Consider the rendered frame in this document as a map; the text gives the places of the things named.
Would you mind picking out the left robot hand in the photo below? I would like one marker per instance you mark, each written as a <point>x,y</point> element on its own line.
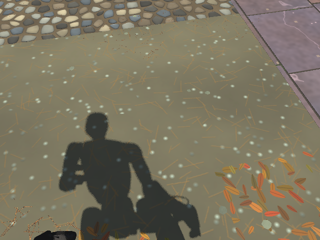
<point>58,235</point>

